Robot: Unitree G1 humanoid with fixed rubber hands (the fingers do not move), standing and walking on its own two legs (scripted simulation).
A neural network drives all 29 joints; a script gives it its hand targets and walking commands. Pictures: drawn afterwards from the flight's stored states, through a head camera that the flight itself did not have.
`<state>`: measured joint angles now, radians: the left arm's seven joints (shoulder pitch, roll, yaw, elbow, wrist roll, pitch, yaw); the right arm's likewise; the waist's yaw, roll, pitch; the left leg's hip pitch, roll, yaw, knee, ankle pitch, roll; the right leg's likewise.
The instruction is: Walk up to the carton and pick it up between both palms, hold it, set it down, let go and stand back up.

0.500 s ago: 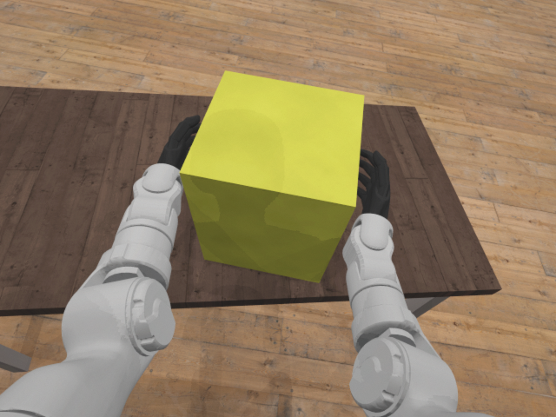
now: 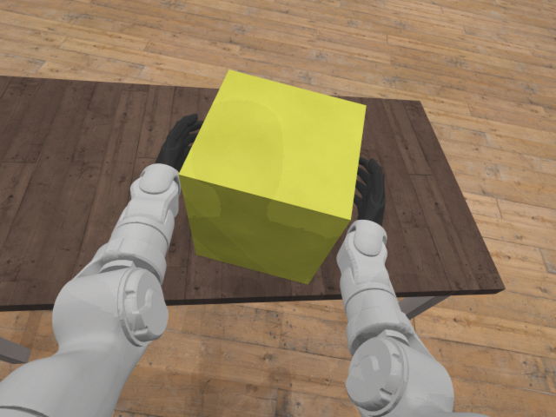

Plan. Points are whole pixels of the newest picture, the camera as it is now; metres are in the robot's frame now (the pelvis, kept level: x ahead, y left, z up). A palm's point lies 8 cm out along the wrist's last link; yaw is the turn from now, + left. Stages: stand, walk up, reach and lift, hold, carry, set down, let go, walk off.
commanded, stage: set down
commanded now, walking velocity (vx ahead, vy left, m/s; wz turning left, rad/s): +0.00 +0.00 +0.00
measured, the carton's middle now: (272, 187) +0.45 +0.01 +0.02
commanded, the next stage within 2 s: none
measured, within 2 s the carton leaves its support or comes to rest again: rests again in 0.52 s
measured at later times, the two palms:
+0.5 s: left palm (164, 171) +0.44 +0.18 +0.06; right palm (360, 218) +0.38 -0.12 +0.05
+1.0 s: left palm (165, 170) +0.44 +0.18 +0.05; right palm (359, 217) +0.39 -0.12 +0.04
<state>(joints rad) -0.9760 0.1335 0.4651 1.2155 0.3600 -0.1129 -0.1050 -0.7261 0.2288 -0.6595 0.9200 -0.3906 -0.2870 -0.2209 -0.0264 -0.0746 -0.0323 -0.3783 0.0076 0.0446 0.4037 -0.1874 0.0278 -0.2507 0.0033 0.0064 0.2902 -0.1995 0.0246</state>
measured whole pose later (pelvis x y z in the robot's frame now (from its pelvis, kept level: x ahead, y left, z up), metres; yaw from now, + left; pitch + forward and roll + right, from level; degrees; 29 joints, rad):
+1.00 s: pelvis -0.01 +0.01 +0.00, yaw +0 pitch +13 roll -2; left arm -1.00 0.14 0.58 1.25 0.45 -0.17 -0.11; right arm -0.78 0.26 -0.78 0.91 -0.52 -0.30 -0.18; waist -0.03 -0.06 -0.05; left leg -0.48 0.00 0.04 0.42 -0.17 0.04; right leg -0.35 -0.01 0.00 0.33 -0.20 0.03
